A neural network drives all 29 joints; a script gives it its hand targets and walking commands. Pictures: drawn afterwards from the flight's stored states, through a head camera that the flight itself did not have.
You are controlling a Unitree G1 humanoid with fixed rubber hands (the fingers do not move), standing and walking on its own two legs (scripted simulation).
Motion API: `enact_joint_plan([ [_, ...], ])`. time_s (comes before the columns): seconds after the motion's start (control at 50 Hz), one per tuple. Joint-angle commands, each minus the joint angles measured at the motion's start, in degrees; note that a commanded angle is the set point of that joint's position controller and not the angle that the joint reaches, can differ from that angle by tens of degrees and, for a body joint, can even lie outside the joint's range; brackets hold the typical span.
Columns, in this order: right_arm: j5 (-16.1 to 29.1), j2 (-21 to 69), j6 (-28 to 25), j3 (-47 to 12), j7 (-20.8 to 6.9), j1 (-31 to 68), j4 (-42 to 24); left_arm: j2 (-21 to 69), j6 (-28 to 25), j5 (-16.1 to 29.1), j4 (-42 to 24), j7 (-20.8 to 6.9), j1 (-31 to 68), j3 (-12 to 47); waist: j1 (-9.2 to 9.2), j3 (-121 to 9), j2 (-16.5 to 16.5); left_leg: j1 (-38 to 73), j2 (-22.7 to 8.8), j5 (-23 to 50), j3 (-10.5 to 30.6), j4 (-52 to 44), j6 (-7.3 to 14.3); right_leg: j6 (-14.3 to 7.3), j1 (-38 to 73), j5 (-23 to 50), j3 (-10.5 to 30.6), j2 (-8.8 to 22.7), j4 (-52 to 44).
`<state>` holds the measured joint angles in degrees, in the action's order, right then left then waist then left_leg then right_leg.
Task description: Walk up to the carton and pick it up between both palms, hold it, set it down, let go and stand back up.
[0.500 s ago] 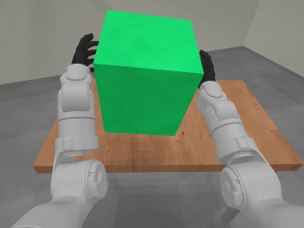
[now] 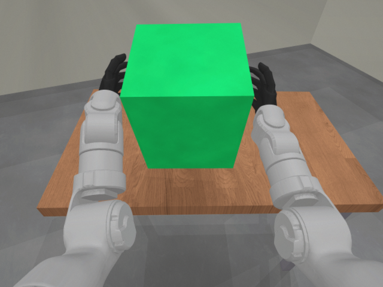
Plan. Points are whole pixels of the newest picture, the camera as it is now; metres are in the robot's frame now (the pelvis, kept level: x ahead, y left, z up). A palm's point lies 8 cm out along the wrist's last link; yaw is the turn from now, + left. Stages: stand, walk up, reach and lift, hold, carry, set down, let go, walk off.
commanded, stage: set down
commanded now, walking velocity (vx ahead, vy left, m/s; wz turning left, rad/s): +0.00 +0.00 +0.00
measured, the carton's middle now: (189, 103) +0.45 +0.01 +0.17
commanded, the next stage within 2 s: none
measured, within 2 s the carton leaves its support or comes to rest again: neither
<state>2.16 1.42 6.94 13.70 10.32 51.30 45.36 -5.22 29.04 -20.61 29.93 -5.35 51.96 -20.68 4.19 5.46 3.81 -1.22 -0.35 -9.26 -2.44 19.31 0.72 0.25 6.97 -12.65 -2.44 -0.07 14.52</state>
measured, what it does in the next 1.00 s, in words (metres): stands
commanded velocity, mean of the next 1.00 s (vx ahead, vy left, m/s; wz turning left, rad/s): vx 0.00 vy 0.00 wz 0.00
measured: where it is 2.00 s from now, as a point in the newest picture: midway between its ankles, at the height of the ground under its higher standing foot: outside the picture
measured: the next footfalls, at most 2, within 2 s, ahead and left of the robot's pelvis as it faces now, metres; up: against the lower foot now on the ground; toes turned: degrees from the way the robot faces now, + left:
none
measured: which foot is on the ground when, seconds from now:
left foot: down 0.00-1.00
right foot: down 0.00-1.00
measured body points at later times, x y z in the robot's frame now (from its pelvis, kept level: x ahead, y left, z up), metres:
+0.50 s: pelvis +0.00 +0.00 +0.00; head -0.01 +0.03 +0.45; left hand +0.44 +0.16 +0.20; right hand +0.41 -0.14 +0.18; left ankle +0.03 +0.11 -0.75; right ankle -0.04 -0.11 -0.75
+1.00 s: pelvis +0.01 +0.00 +0.00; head +0.02 +0.02 +0.45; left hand +0.46 +0.15 +0.16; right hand +0.42 -0.15 +0.15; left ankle +0.03 +0.11 -0.75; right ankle -0.04 -0.11 -0.75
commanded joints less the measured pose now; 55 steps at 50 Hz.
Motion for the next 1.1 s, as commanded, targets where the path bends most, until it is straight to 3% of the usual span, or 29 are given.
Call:
enact_joint_plan([
  [0.0, -3.1, 21.6, -4.5, -12.5, -7.7, 32.7, -7.5, 28.7, -6.0, 7.1, -4.9, -6.1, 29.5, 17.2, 2.74, -27.4, -6.3, 21.2, -0.1, 28.1, -0.9, 0.5, -3.6, 3.4, -8.6, 19.1, -4.5, -2.0, -1.1],
  [0.08, -2.9, 23.4, -5.0, -14.7, -7.6, 33.7, -10.5, 28.4, -6.5, 6.8, -5.0, -6.6, 29.8, 16.2, 1.22, -30.1, -3.9, 20.5, 1.1, 30.4, -1.9, 1.4, -3.4, 4.2, -5.6, 27.7, -3.4, -1.6, 0.4],
  [0.12, -3.8, 22.9, -4.4, -15.6, -7.2, 32.0, -10.2, 26.1, -5.7, 5.2, -2.7, -7.2, 25.5, 13.0, 1.15, -29.0, -1.6, 18.4, 1.6, 26.3, -2.0, 0.2, -1.9, 4.9, -2.2, 30.6, -2.7, -1.1, 1.0],
  [0.14, -2.7, 24.4, -4.7, -15.5, -7.0, 34.0, -13.1, 26.6, -5.6, 4.7, -1.1, -7.5, 24.7, 12.3, -0.24, -29.1, -1.1, 16.6, 1.6, 24.5, -2.3, -0.3, -1.4, 5.2, -1.9, 31.4, -2.1, -1.2, 1.1],
  [0.18, -3.5, 24.9, -5.0, -17.5, -7.2, 34.7, -13.4, 25.6, -6.0, 4.5, 0.0, -7.7, 25.9, 11.2, -1.35, -29.7, -1.0, 12.6, 2.2, 21.9, -3.2, -0.8, -0.9, 5.4, 1.1, 33.2, -1.9, -0.5, 2.0],
  [0.22, -3.1, 24.2, -5.0, -17.1, -7.0, 34.8, -14.0, 25.9, -6.3, 4.6, -0.4, -7.9, 24.8, 11.5, -0.62, -29.1, -2.6, 12.9, 2.4, 20.5, -3.1, -1.2, -1.1, 5.9, 0.4, 35.3, -1.5, -0.2, 2.1],
  [0.26, -5.3, 24.0, -5.3, -13.1, -7.1, 34.1, -11.0, 27.7, -6.8, 5.5, -1.0, -7.8, 28.9, 13.7, 1.73, -29.0, -2.4, 15.8, 1.5, 22.9, -2.5, -0.6, -1.7, 5.1, -2.1, 29.4, -2.6, -1.3, 1.4],
  [0.32, -6.3, 22.5, -5.5, -10.9, -7.9, 34.2, -10.5, 26.2, -7.4, 4.8, 4.0, -7.9, 28.5, 11.7, 1.61, -26.7, -2.2, 13.6, 1.0, 15.5, -2.4, -2.3, -1.1, 4.4, -4.7, 22.0, -2.6, -1.1, -0.1],
  [0.34, -6.1, 24.8, -5.0, -11.4, -8.1, 33.1, -9.2, 25.3, -8.0, 4.2, 2.3, -7.7, 29.8, 10.2, 0.01, -27.9, -2.5, 13.7, 1.4, 16.4, -2.7, -2.1, -0.9, 5.0, -3.9, 23.8, -1.9, -0.9, 0.5],
  [0.4, -8.5, 24.1, -4.5, -6.4, -8.2, 32.3, -5.5, 25.8, -8.7, 3.9, 4.8, -8.5, 31.1, 9.2, 2.02, -22.8, -2.9, 12.0, 1.1, 12.4, -3.1, -3.2, -0.8, 4.8, -6.3, 17.7, -2.5, -1.2, -0.4],
  [0.42, -8.7, 24.0, -4.9, -7.5, -8.2, 31.9, -5.8, 25.5, -9.3, 4.8, 4.8, -8.3, 31.7, 10.8, 1.53, -23.3, -2.8, 11.8, 1.3, 12.6, -3.4, -3.2, -0.9, 4.6, -7.0, 19.1, -2.1, -0.7, -0.4],
  [0.44, -10.2, 23.4, -4.9, -5.7, -8.3, 31.2, -4.8, 25.6, -10.0, 5.2, 5.6, -8.2, 33.1, 11.5, 3.37, -23.5, -3.7, 12.4, 0.8, 12.4, -2.8, -3.1, -1.5, 4.1, -7.3, 16.0, -3.1, -1.3, -0.8],
  [0.46, -10.8, 24.5, -5.2, -4.8, -8.7, 31.6, -5.0, 24.9, -10.4, 4.3, 6.1, -7.9, 33.2, 9.6, 1.77, -23.2, -3.2, 12.9, 0.8, 10.7, -3.5, -3.5, -1.3, 4.1, -8.6, 14.2, -3.4, -1.2, -1.1],
  [0.5, -11.6, 23.1, -6.0, -4.0, -9.1, 31.3, -4.0, 27.4, -10.8, 5.8, 5.5, -7.4, 34.0, 11.8, 3.57, -25.6, -6.1, 15.9, -0.1, 14.6, -2.1, -2.5, -2.5, 3.1, -10.9, 11.7, -4.7, -1.8, -1.0],
  [0.54, -13.1, 23.7, -6.1, -2.2, -10.1, 31.4, -2.8, 27.8, -11.9, 4.8, 6.5, -6.5, 34.0, 11.3, 2.03, -23.0, -7.4, 15.7, -0.7, 15.0, -2.3, -2.6, -3.1, 2.9, -13.2, 8.9, -4.1, -1.8, -1.6],
  [0.62, -13.4, 23.5, -7.4, -1.8, -10.2, 31.1, -5.2, 27.6, -12.6, 5.6, 7.5, -6.1, 30.9, 11.9, 2.38, -27.9, -6.6, 17.6, -0.7, 20.9, -1.8, -1.4, -3.6, 2.8, -12.4, 13.3, -4.6, -2.1, -1.4],
  [0.66, -15.5, 23.2, -6.8, 0.0, -10.0, 29.9, -2.7, 26.1, -12.5, 4.0, 12.2, -6.4, 31.3, 10.0, 2.59, -22.0, -5.7, 15.7, -0.3, 16.7, -2.4, -2.2, -3.0, 2.8, -12.8, 9.7, -4.5, -1.6, -2.1],
  [0.68, -14.9, 25.0, -6.5, -1.4, -10.1, 29.5, -3.7, 25.3, -12.6, 3.3, 11.0, -6.8, 30.4, 8.1, 0.37, -21.2, -3.6, 13.6, 0.0, 15.3, -3.4, -2.7, -1.9, 3.4, -11.1, 12.3, -3.8, -1.4, -1.5],
  [0.72, -14.0, 25.7, -6.4, -2.2, -10.5, 29.5, -4.2, 25.1, -13.0, 2.9, 8.8, -6.6, 32.2, 7.3, -0.32, -25.7, -5.9, 16.9, -0.3, 18.2, -2.8, -1.8, -2.1, 3.4, -12.0, 13.7, -3.8, -1.3, -1.2],
  [0.74, -15.0, 25.9, -7.0, -1.8, -10.4, 29.7, -4.9, 26.4, -14.0, 3.6, 8.3, -6.4, 32.0, 8.9, 0.70, -27.6, -4.9, 15.6, 0.0, 18.0, -2.9, -2.0, -2.4, 3.6, -11.2, 15.0, -3.9, -1.1, -1.2],
  [0.76, -14.4, 27.3, -7.7, -2.3, -10.3, 30.6, -4.9, 27.4, -15.0, 4.3, 6.4, -6.0, 34.9, 10.4, 0.68, -31.0, -7.1, 16.7, 0.1, 22.4, -2.9, -0.4, -3.3, 3.8, -11.8, 19.5, -3.8, -1.2, 0.2],
  [0.78, -15.7, 28.2, -8.1, -3.9, -10.4, 30.1, -7.3, 27.2, -15.4, 4.7, 7.9, -5.9, 33.4, 9.7, -0.21, -33.5, -4.8, 16.2, 0.4, 24.0, -2.9, 0.0, -2.7, 3.9, -9.6, 23.2, -3.7, -1.4, 1.0],
  [0.8, -15.4, 28.2, -8.1, -3.3, -10.2, 29.9, -6.5, 27.3, -15.7, 4.3, 8.0, -6.0, 33.0, 10.6, 0.75, -33.3, -7.3, 17.2, 0.5, 26.6, -2.6, 1.0, -3.5, 3.9, -10.6, 24.2, -3.5, -1.2, 0.9],
  [0.82, -16.0, 28.3, -8.4, -3.6, -10.3, 31.4, -5.8, 26.7, -16.8, 4.8, 7.1, -5.6, 37.8, 11.1, 0.52, -35.3, -7.3, 16.4, 0.8, 25.5, -3.0, 0.7, -3.4, 4.0, -10.4, 23.0, -3.5, -1.0, 1.1],
  [0.88, -17.1, 29.9, -7.6, -1.9, -10.1, 29.2, -4.3, 26.6, -16.5, 3.6, 11.3, -6.6, 32.3, 8.5, 0.52, -29.2, -4.8, 13.2, 0.7, 20.2, -3.6, 0.0, -2.3, 4.7, -9.3, 24.2, -2.6, -0.4, 1.2],
  [0.9, -16.1, 30.7, -8.5, -3.4, -9.8, 29.6, -7.4, 27.7, -16.2, 4.5, 11.3, -6.8, 30.9, 9.9, 0.04, -32.5, -5.2, 12.1, 1.0, 22.6, -3.8, 0.2, -2.4, 4.7, -8.3, 29.6, -1.9, -0.4, 1.6],
  [0.94, -16.5, 28.2, -8.5, -2.0, -9.4, 30.8, -7.6, 27.3, -16.0, 4.3, 11.6, -6.9, 30.7, 9.7, 1.31, -30.5, -4.7, 13.4, 0.5, 22.4, -3.5, 0.0, -2.6, 4.4, -8.0, 27.6, -3.0, -0.8, 1.4],
  [0.96, -16.4, 28.5, -9.5, -2.6, -9.7, 32.6, -8.1, 27.7, -16.9, 4.5, 10.3, -6.4, 34.1, 10.1, 0.37, -35.6, -6.2, 15.4, 0.2, 24.2, -3.2, 0.7, -3.0, 4.5, -9.7, 27.3, -2.9, -0.8, 1.6],
  [1.08, -18.7, 31.5, -8.7, -0.8, -9.9, 29.2, -4.4, 25.7, -18.7, 3.5, 13.4, -6.4, 35.0, 7.8, 0.28, -32.6, -4.7, 11.4, 0.4, 21.7, -4.1, 0.3, -2.5, 4.5, -9.9, 26.7, -2.6, -0.7, 1.7],
])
